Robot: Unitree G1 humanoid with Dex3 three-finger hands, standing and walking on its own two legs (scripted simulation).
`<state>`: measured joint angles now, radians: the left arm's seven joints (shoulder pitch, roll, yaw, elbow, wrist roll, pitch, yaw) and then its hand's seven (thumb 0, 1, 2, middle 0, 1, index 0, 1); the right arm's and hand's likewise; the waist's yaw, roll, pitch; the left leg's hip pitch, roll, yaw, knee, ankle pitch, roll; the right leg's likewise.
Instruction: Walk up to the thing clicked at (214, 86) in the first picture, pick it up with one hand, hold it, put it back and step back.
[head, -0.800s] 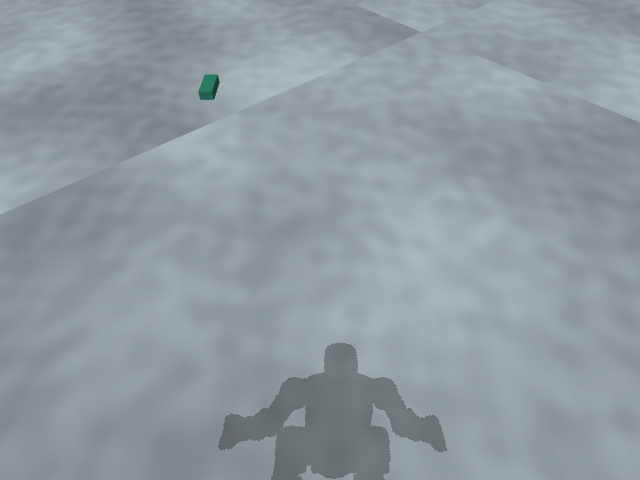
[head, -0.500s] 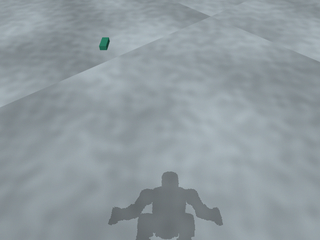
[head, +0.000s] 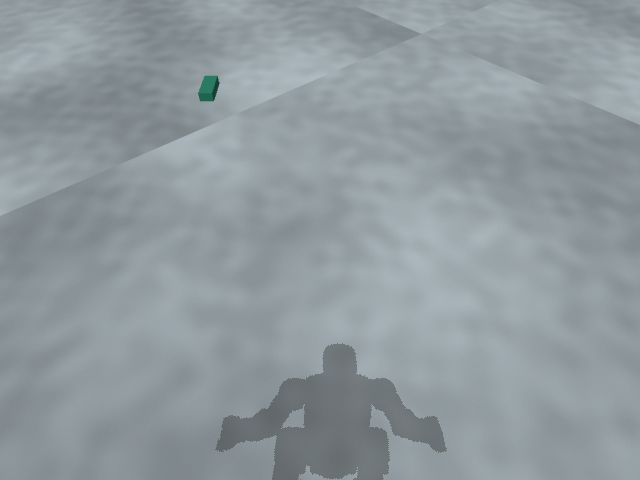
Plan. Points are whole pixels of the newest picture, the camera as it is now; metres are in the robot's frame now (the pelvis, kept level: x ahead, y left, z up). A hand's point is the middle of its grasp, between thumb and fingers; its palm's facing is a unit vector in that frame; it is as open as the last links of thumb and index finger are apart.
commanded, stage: stand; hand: left
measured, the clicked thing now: (209, 88) +2.28 +0.68 -0.76
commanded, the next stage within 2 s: walk up in 0.32 s
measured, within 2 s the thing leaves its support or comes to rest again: neither
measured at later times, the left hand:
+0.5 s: hand out of the picture +0.08 +0.31 -0.14, palm faces +0.21 -0.92 -0.32, open 7.3 cm
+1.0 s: hand (53, 401) +0.25 +0.42 -0.14, palm faces +0.41 -0.88 -0.24, open 7.4 cm
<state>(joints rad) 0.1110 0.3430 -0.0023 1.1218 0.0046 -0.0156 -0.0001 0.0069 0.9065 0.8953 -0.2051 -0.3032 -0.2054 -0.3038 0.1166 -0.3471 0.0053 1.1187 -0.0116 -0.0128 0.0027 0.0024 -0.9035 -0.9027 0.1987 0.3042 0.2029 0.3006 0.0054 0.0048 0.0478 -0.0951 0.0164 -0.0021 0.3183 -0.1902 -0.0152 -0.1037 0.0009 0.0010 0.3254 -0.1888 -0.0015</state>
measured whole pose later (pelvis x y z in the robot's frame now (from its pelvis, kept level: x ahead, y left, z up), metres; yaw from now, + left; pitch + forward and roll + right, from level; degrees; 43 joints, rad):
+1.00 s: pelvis +0.25 +0.11 +0.00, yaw +29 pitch -1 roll +0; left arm 0.09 0.47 0.06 0.89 0.04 0.02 -0.17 0.01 0.91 0.90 -0.21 -0.30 -0.21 -0.30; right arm 0.35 -0.40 -0.03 1.00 0.00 -0.09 0.04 0.00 -0.90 -0.90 0.21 0.31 0.21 0.30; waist -0.01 -0.11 -0.02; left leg -0.04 0.03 -0.04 0.29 -0.25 0.01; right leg -0.63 -0.10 0.07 0.88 -0.17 0.06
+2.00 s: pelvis +0.95 +0.23 -0.05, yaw +62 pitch +0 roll +1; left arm 0.07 0.46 0.11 0.75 0.05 0.01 -0.13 0.01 0.91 0.90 -0.20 -0.30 -0.20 -0.30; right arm 0.40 -0.50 -0.06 0.97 -0.02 -0.07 -0.07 0.01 -0.90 -0.90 0.21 0.31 0.21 0.30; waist -0.04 -0.05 0.06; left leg -0.36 0.15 -0.14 0.97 -0.51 0.04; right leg -0.51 -0.09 -0.02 0.78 -0.26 0.04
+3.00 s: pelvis +1.45 +0.32 -0.03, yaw +78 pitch +0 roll -1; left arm 0.30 0.44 0.09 0.75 0.05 0.07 -0.08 0.01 0.90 0.90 -0.21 -0.30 -0.21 -0.30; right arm 0.34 -0.43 -0.02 0.93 -0.01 -0.11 -0.08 0.00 -0.90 -0.90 0.20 0.30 0.21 0.30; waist 0.08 -0.05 0.05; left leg -0.46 -0.02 0.13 0.75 -0.31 0.07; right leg -0.30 0.00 -0.15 0.66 -0.36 -0.08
